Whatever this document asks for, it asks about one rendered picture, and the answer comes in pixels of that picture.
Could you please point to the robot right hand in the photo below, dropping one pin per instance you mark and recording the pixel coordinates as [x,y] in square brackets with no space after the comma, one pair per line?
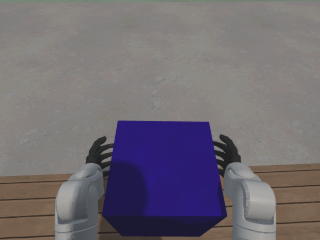
[230,155]

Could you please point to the right robot forearm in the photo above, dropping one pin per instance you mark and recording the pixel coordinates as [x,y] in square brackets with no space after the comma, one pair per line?
[253,204]

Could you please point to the carton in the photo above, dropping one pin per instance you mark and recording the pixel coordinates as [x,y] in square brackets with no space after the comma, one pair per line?
[163,180]

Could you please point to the left robot forearm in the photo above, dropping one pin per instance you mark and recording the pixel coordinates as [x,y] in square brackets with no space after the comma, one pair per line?
[76,204]

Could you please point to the robot left hand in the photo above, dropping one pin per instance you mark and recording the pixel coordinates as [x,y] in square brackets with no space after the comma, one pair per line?
[96,157]

